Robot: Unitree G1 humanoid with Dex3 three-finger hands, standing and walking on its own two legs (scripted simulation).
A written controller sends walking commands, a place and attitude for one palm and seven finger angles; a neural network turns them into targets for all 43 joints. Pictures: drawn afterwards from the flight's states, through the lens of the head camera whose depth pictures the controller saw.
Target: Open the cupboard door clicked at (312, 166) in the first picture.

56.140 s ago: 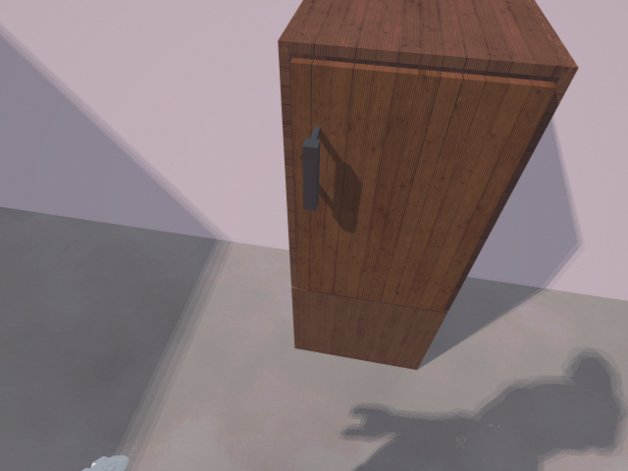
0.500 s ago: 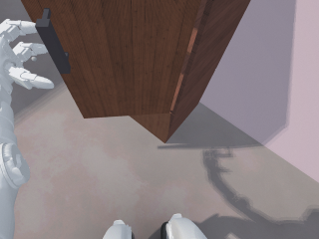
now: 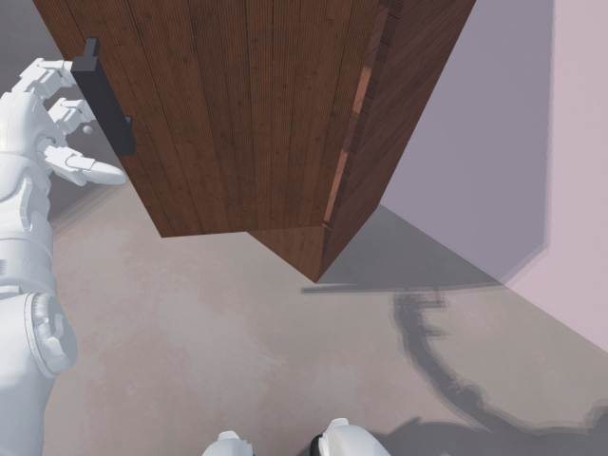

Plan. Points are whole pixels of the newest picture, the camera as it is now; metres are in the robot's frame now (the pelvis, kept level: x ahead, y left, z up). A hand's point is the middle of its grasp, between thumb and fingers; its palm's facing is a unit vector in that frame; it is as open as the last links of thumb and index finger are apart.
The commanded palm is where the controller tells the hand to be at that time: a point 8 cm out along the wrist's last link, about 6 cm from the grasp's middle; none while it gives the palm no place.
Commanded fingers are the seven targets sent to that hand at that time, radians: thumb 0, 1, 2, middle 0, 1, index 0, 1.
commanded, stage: slide the fingers in behind the handle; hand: left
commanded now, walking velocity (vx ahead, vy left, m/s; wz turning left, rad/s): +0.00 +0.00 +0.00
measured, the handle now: (110, 99) +0.55 +0.21 +0.11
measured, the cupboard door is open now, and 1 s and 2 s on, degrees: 45 45 49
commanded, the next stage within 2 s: close the thumb around the handle in 0.78 s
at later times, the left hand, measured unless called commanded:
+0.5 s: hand (121, 129) +0.50 +0.19 +0.11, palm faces -0.01 -1.00 -0.02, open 14.0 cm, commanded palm +0.47 +0.24 +0.10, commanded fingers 0.00 -0.50 0.30 -0.30 -1.20 -0.30 -1.20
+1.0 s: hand (111, 130) +0.50 +0.20 +0.11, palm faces -0.01 -1.00 -0.01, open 13.7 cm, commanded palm +0.47 +0.24 +0.10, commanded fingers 0.00 -0.11 0.47 -0.33 -1.24 -0.33 -1.24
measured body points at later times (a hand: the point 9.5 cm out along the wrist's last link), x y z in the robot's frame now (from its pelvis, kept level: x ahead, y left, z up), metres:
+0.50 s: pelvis -0.01 -0.01 +0.00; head +0.10 +0.01 +0.44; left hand +0.49 +0.24 +0.11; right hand +0.01 -0.27 -0.11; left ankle -0.01 +0.09 -0.69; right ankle +0.01 -0.12 -0.69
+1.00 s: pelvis -0.01 -0.01 +0.00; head +0.10 +0.00 +0.44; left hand +0.49 +0.25 +0.11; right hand -0.01 -0.28 -0.11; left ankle -0.01 +0.09 -0.69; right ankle +0.01 -0.12 -0.69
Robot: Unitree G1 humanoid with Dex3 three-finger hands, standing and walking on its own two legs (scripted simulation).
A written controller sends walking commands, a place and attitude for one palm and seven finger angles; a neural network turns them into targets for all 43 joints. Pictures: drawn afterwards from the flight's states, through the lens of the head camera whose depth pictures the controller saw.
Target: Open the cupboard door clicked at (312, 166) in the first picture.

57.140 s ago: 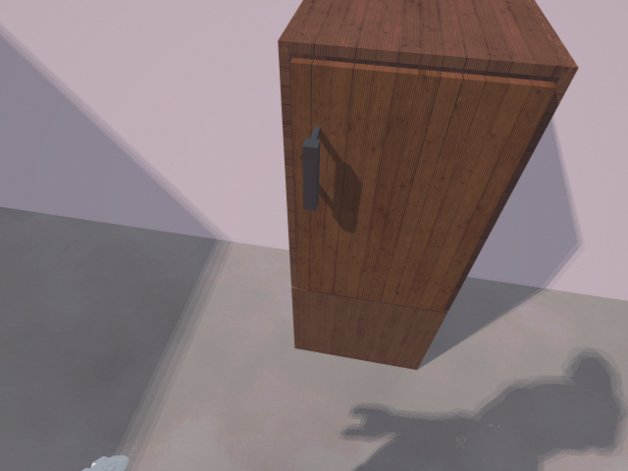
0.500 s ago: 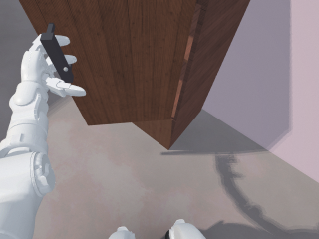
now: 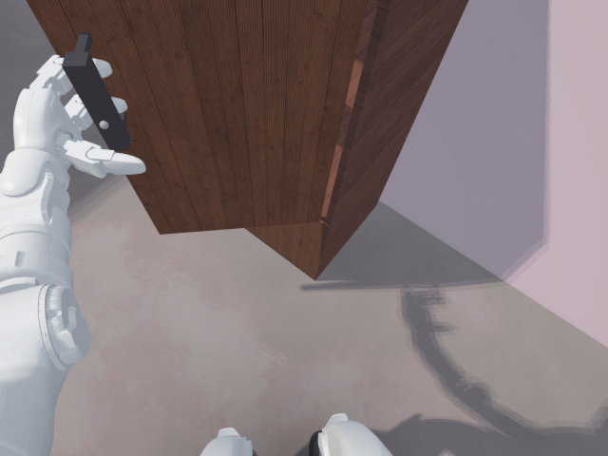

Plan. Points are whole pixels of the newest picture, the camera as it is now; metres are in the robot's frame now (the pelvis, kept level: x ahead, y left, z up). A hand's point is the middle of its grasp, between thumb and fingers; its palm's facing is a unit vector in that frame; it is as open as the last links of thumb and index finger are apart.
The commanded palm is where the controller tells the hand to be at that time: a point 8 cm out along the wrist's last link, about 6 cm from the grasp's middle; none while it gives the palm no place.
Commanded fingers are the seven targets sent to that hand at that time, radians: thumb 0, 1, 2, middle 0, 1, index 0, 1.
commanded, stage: close the thumb around the handle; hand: left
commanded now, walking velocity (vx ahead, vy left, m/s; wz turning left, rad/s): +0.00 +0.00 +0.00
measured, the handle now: (103, 95) +0.56 +0.21 +0.11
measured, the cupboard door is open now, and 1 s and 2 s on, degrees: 45 49 91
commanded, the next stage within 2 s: pull the door open along its arc in 0.58 s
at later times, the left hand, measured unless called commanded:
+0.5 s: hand (112, 123) +0.51 +0.20 +0.11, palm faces -0.04 -1.00 -0.02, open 6.0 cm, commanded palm +0.49 +0.24 +0.11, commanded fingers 0.00 0.90 0.90 -0.40 -1.35 -0.40 -1.35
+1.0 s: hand (115, 142) +0.48 +0.19 +0.11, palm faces -0.03 -1.00 -0.01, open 6.1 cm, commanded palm +0.42 +0.24 +0.11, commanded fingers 0.00 0.90 0.90 -0.40 -1.35 -0.40 -1.35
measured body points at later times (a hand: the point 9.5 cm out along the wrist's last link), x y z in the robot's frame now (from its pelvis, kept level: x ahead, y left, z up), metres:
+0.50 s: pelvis +0.00 +0.01 +0.00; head +0.12 +0.02 +0.43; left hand +0.51 +0.25 +0.11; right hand +0.01 -0.26 -0.11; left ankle +0.00 +0.10 -0.69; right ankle +0.02 -0.11 -0.69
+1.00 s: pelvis +0.02 +0.00 +0.01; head +0.10 +0.01 +0.45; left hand +0.48 +0.24 +0.11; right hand +0.03 -0.26 -0.10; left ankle +0.00 +0.10 -0.69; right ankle +0.02 -0.11 -0.69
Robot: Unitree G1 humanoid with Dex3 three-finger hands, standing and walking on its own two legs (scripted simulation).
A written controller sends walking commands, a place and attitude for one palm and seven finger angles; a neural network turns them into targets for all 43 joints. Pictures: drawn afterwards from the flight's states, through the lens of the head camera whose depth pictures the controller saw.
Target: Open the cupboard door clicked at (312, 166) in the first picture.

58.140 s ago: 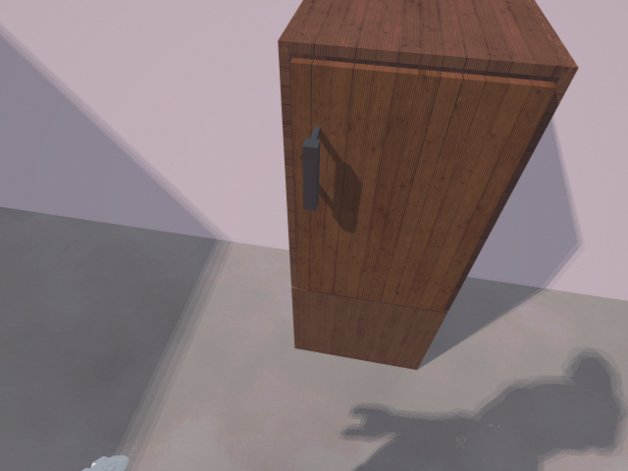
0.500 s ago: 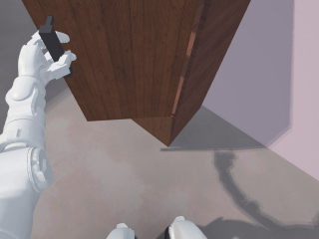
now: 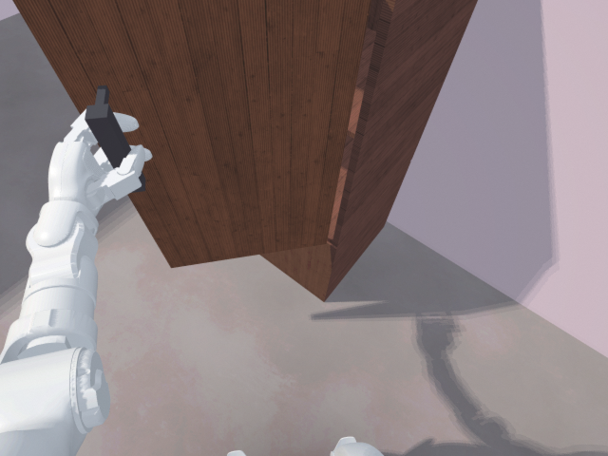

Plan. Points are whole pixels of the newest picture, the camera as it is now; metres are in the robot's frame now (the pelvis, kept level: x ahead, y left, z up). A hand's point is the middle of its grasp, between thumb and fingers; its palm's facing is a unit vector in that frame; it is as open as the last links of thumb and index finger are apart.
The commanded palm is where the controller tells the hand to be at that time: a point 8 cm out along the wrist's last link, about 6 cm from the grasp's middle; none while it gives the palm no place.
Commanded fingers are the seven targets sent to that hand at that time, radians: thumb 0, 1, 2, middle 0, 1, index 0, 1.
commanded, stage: pull the door open along its arc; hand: left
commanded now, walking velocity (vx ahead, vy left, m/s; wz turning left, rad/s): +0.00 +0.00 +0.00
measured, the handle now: (120, 141) +0.52 +0.22 +0.10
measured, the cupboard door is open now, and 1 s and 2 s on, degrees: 49 91 90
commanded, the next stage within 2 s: open thumb and fingers to let go in 0.68 s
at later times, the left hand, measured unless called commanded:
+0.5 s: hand (207, 273) +0.31 +0.09 +0.10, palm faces +0.39 -0.92 +0.00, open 6.5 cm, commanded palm +0.24 +0.16 +0.10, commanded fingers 0.00 0.90 0.90 -0.40 -1.35 -0.40 -1.35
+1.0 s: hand (249, 299) +0.28 +0.05 +0.10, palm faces +0.43 -0.90 -0.04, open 7.0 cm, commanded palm +0.23 +0.10 +0.10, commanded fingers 0.00 0.06 0.54 -0.34 -1.26 -0.34 -1.26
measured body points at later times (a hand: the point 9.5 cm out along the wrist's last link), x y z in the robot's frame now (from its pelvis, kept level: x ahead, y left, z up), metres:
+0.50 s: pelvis +0.01 -0.03 +0.02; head +0.01 -0.04 +0.47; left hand +0.29 +0.14 +0.11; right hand +0.21 -0.22 -0.07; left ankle -0.02 +0.10 -0.70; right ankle +0.00 -0.11 -0.70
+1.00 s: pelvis -0.01 -0.05 +0.02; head +0.00 -0.09 +0.46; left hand +0.25 +0.09 +0.11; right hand +0.18 -0.26 -0.10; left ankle -0.02 +0.10 -0.70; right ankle +0.00 -0.11 -0.70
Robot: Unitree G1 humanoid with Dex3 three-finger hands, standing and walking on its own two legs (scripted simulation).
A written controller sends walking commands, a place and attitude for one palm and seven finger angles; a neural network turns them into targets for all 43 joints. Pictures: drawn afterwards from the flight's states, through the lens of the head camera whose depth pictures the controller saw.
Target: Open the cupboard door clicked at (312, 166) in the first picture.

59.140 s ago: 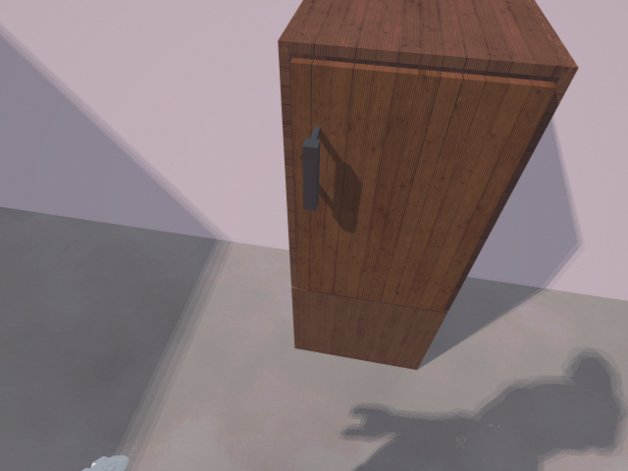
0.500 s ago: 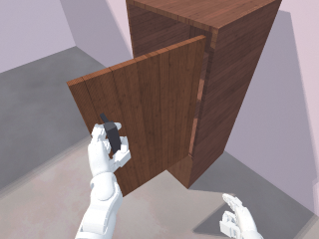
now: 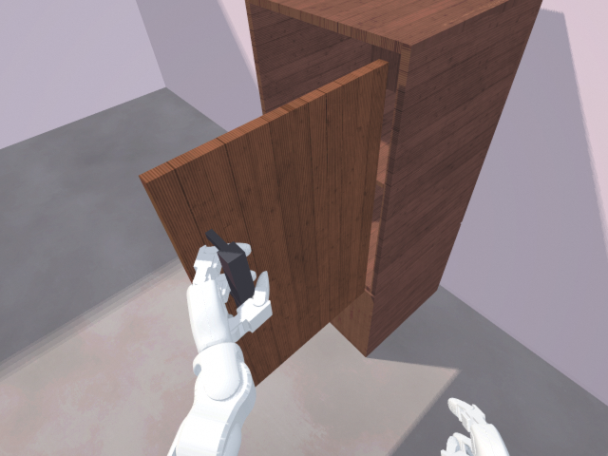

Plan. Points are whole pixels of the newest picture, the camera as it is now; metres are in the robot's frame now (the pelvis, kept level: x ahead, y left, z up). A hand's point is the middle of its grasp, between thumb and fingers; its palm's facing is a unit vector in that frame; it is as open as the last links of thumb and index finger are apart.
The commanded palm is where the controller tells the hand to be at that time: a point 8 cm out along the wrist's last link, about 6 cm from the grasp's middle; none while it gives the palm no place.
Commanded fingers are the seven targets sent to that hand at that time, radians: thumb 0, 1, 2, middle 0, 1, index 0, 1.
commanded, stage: open thumb and fingers to let go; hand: left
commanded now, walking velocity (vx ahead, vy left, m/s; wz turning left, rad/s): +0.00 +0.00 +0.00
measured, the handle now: (232, 275) +0.33 +0.11 +0.08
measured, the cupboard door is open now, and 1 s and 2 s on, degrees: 91 90 90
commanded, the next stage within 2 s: slide the hand sideways off the handle in 0.60 s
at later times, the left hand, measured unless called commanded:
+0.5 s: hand (248, 294) +0.30 +0.09 +0.08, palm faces +0.31 -0.95 -0.03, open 14.6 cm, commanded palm +0.26 +0.13 +0.08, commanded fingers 0.00 -0.50 0.30 -0.17 -0.45 -0.17 -0.45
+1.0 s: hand (239, 319) +0.27 +0.09 +0.08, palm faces -0.19 -0.98 +0.01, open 16.2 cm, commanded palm +0.24 +0.15 +0.08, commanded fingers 0.00 -0.50 0.30 -0.15 -0.30 -0.15 -0.30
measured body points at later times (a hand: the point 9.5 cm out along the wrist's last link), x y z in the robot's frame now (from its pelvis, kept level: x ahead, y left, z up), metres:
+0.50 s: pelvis -0.02 +0.03 +0.00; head -0.01 +0.02 +0.45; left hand +0.28 +0.14 +0.09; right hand +0.15 -0.18 -0.10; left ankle -0.01 +0.16 -0.72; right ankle +0.00 -0.06 -0.72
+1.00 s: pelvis -0.02 +0.05 +0.00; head -0.02 +0.03 +0.45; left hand +0.27 +0.15 +0.08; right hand +0.15 -0.17 -0.09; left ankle -0.01 +0.16 -0.72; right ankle +0.00 -0.06 -0.72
